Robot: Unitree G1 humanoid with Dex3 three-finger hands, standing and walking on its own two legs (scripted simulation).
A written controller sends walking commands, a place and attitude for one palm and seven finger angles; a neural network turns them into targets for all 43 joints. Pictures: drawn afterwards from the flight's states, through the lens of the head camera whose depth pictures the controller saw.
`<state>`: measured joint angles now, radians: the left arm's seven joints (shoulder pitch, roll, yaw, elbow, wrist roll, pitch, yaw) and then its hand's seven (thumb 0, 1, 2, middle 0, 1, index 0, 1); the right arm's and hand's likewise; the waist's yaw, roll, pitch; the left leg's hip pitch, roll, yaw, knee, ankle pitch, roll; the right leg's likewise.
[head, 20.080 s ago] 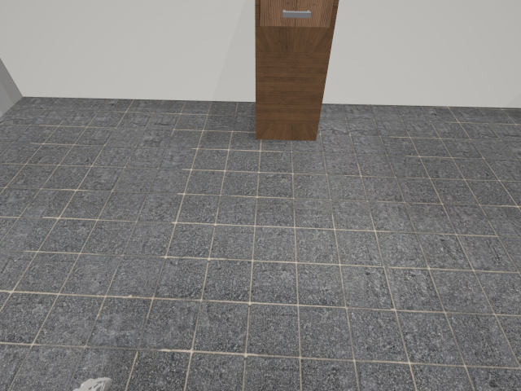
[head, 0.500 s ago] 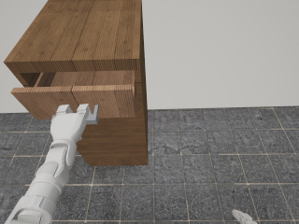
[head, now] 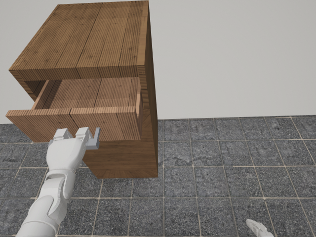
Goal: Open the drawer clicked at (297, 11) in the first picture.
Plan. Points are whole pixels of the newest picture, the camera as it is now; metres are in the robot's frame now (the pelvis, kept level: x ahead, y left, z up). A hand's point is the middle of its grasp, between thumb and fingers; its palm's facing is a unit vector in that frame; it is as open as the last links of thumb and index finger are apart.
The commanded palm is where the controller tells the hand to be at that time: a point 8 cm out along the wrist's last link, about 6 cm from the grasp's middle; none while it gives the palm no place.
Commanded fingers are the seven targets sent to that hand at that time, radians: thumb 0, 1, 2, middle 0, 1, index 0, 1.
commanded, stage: pull the drawer open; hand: left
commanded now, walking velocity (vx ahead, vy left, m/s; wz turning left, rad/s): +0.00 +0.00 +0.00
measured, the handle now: (76, 137) +0.37 +0.26 +0.02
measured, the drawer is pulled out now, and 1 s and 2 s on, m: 0.13 0.25 0.30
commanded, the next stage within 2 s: open the thumb to release the handle in 1.62 s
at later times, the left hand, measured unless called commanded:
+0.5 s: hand (70, 184) +0.24 +0.24 +0.00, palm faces -0.02 -0.08 -1.00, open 5.8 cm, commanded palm +0.21 +0.25 +0.05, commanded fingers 0.00 0.90 0.90 -0.40 -1.35 -0.40 -1.35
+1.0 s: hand (64, 206) +0.19 +0.24 +0.00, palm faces -0.03 -0.09 -1.00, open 5.8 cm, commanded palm +0.15 +0.25 +0.05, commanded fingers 0.00 0.90 0.90 -0.40 -1.35 -0.40 -1.35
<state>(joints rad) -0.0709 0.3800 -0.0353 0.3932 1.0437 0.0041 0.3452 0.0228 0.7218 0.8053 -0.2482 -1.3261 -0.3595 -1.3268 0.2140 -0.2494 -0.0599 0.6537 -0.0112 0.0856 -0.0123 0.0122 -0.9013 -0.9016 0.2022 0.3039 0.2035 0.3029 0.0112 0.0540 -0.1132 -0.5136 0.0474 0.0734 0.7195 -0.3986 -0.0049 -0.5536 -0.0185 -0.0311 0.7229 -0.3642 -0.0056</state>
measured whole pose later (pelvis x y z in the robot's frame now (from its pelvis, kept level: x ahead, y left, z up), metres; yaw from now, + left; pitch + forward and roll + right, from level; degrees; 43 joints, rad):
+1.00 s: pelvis +0.00 +0.00 +0.00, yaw -1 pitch +8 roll +1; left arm 0.43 0.37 -0.01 -0.02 1.04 -0.02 0.39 0.03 0.71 0.79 -0.25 -1.32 -0.39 -1.30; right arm 0.13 -0.22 -0.03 0.62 -0.03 0.04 0.00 0.01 -0.90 -0.90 0.20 0.30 0.20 0.30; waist 0.05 0.03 -0.09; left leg -0.47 0.06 0.09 0.74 -0.42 -0.01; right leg -0.52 -0.01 -0.01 0.76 -0.38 -0.01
